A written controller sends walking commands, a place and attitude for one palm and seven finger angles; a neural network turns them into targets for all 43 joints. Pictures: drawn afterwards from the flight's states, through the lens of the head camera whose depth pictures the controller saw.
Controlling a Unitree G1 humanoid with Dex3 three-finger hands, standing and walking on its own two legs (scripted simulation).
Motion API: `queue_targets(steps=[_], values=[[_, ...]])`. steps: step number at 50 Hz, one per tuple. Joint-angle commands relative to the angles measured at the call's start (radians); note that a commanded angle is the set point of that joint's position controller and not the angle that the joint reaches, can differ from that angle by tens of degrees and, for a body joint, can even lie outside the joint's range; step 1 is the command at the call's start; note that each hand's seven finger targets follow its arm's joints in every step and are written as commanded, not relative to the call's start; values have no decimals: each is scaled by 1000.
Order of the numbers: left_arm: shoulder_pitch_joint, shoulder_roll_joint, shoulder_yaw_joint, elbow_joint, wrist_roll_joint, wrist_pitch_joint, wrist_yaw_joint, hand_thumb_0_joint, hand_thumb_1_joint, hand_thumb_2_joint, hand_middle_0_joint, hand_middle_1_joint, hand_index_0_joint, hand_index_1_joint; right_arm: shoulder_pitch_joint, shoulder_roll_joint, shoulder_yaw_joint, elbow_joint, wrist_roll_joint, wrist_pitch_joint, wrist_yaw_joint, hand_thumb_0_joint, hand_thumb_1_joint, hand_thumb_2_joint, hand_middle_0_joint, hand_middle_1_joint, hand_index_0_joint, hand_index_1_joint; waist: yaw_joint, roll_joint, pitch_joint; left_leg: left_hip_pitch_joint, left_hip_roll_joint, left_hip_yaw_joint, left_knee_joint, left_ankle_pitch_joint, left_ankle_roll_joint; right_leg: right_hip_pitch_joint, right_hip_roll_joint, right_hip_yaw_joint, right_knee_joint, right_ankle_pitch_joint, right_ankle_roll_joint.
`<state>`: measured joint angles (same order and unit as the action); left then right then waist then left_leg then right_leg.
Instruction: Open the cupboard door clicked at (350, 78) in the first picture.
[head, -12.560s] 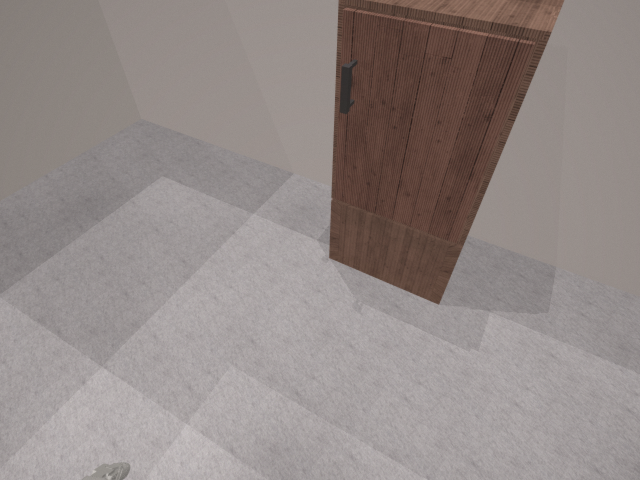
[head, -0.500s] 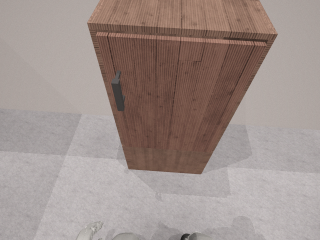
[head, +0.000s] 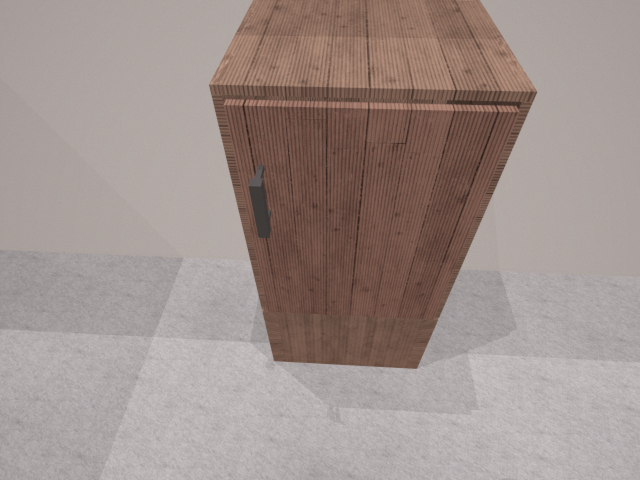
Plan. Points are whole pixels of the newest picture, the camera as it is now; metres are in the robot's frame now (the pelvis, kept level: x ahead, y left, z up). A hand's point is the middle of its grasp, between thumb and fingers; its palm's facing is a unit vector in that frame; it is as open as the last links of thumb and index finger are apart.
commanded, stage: come to a stop and stand still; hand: left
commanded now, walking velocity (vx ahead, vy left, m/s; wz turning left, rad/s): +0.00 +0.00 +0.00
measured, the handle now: (262, 201) +0.55 +0.14 +0.01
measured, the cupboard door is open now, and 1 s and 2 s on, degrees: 0 0 0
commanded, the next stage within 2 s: look again from close up in 0.48 s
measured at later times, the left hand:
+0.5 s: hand out of the picture -0.05 +0.13 -0.18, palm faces +0.04 -0.99 -0.15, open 7.3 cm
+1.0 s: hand out of the picture +0.03 +0.17 -0.18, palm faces +0.03 -0.98 -0.21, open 7.3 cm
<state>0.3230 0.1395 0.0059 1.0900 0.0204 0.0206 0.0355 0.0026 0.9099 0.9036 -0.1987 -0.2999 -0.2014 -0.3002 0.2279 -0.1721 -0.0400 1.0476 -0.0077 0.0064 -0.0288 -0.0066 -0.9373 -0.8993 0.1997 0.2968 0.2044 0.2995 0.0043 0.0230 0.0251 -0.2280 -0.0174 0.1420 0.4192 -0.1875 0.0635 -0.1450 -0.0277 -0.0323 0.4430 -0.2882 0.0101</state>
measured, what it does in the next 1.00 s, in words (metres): stands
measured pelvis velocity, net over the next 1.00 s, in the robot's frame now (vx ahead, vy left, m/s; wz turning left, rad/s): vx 0.02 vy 0.00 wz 0.01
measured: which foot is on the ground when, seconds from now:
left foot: down 0.00-1.00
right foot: down 0.00-1.00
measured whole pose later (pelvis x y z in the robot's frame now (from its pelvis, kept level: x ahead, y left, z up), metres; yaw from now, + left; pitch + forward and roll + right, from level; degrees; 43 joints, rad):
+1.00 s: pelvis +0.02 +0.00 -0.01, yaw +0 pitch +0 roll +0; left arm 0.30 0.15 -0.01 1.07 0.02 -0.03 0.05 0.00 0.92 0.90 -0.20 -0.30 -0.20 -0.30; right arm 0.28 -0.17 0.00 1.08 -0.02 -0.03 -0.02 0.01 -0.93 -0.90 0.20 0.30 0.20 0.30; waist 0.00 0.01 -0.01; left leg -0.25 -0.02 0.14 0.51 -0.26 0.06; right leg -0.16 -0.03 -0.04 0.51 -0.35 0.01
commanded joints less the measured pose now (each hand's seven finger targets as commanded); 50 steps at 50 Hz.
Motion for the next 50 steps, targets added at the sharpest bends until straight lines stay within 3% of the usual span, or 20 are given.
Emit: queue_targets(steps=[1,2,4,9,16,28,29,30,31,33,36,37,39,43,45,48,50], values=[[20,84,3,-25,-5,-28,10,0,900,900,-200,-300,-200,-300,76,-70,5,10,-1,-8,4,0,-900,-900,200,300,200,300,-26,-144,25,113,134,-151,-93,40,-37,-120,-106,108,-129,91,-36],[25,86,3,-20,-3,-27,10,0,900,900,-200,-300,-200,-300,75,-69,7,19,-1,-8,6,0,-900,-900,200,300,200,300,-22,-99,44,106,134,-151,-99,24,-36,-128,-100,106,-136,62,-34],[38,83,3,-14,-4,-24,10,0,900,900,-200,-300,-200,-300,83,-61,12,37,-2,-4,6,0,-900,-900,200,300,200,300,-21,-70,88,75,131,-155,-125,-52,-39,-150,-93,108,-150,-11,-33],[70,75,5,1,-3,-22,9,0,900,900,-200,-300,-200,-300,111,-43,18,60,-5,-1,4,0,-900,-900,200,300,200,300,-12,-12,107,24,124,-166,-148,-134,-42,-143,-87,101,-161,-65,-36],[94,52,6,11,-5,-25,10,0,900,900,-200,-300,-200,-300,161,-20,17,81,-7,-2,0,0,-900,-900,200,300,200,300,-12,-31,101,9,124,-168,-137,-138,-43,-150,-80,100,-156,-76,-40],[123,19,5,21,-5,-31,13,0,900,900,-200,-300,-200,-300,189,2,15,91,-4,-14,-6,0,-900,-900,200,300,200,300,-9,-38,58,28,139,-169,-125,-70,-37,-120,-73,89,-118,38,-41],[135,69,-11,27,14,-58,42,0,900,900,-200,-300,-200,-300,66,-58,26,8,-5,-33,9,0,-900,-900,200,300,200,300,25,-29,129,-78,136,-141,87,21,-61,-148,-101,109,-125,175,-49],[88,105,0,-24,0,-65,32,0,900,900,-200,-300,-200,-300,120,-15,23,-12,-7,-19,19,0,-900,-900,200,300,200,300,-36,-45,49,-36,93,-142,93,-137,-59,-197,-137,163,-171,-163,-77],[54,100,5,-47,2,-64,26,0,900,900,-200,-300,-200,-300,154,-13,17,1,-15,-16,21,0,-900,-900,200,300,200,300,-53,-24,65,-31,83,-138,95,-131,-51,-237,-126,159,-153,-232,-91],[58,82,2,-46,-2,-77,21,0,900,900,-200,-300,-200,-300,203,-11,26,-1,-18,-28,21,0,-900,-900,200,300,200,300,-57,35,-20,6,98,-156,71,-49,-38,-191,-97,108,-72,-101,-93],[78,53,-6,-41,-4,-69,16,0,900,900,-200,-300,-200,-300,169,-30,29,-19,-12,-37,14,0,-900,-900,200,300,200,300,-27,-11,5,-55,123,-196,6,-65,-13,-141,-56,75,-19,-38,-78],[79,49,-6,-40,-1,-67,15,0,900,900,-200,-300,-200,-300,159,-34,29,-24,-12,-40,12,0,-900,-900,200,300,200,300,-22,15,24,-62,126,-198,-5,-45,-7,-137,-52,67,-6,-4,-75],[79,51,-7,-36,-3,-64,15,0,900,900,-200,-300,-200,-300,149,-46,32,-18,-9,-45,9,0,-900,-900,200,300,200,300,-13,-32,41,-59,132,-200,-15,7,-3,-123,-51,62,1,40,-66],[74,74,-3,-38,-4,-64,18,0,900,900,-200,-300,-200,-300,142,-64,34,-7,-7,-54,4,0,-900,-900,200,300,200,300,-9,-53,14,-5,131,-178,0,163,-2,-87,-63,64,8,147,-55],[69,84,-1,-39,-5,-61,18,0,900,900,-200,-300,-200,-300,129,-75,33,-3,-6,-53,2,0,-900,-900,200,300,200,300,-8,-69,15,12,132,-172,-1,179,-3,-85,-65,68,2,161,-52],[59,104,3,-43,-5,-56,17,0,900,900,-200,-300,-200,-300,109,-87,34,2,-7,-54,1,0,-900,-900,200,300,200,300,-3,-25,12,27,133,-166,-5,209,-2,-69,-69,65,0,177,-49],[46,113,3,-46,-5,-51,15,0,900,900,-200,-300,-200,-300,93,-95,33,2,-6,-50,1,0,-900,-900,200,300,200,300,-4,-29,30,23,134,-166,-19,168,-5,-79,-69,68,-13,148,-48]])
